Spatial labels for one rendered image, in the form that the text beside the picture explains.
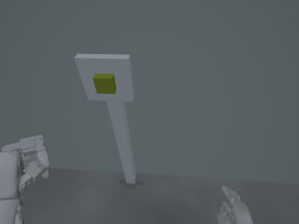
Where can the left robot forearm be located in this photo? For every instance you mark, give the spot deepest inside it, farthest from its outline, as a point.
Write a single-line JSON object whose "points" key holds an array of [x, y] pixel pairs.
{"points": [[10, 211]]}

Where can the robot left hand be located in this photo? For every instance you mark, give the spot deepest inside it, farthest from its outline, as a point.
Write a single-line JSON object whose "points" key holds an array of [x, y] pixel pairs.
{"points": [[30, 152]]}

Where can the button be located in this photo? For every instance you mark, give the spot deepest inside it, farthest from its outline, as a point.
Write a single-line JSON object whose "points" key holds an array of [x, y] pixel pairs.
{"points": [[104, 83]]}

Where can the panel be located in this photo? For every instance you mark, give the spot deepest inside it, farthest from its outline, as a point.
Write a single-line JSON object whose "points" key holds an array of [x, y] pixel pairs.
{"points": [[118, 65]]}

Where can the robot right hand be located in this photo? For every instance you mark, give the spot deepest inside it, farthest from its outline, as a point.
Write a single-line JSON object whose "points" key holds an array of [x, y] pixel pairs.
{"points": [[238, 211]]}

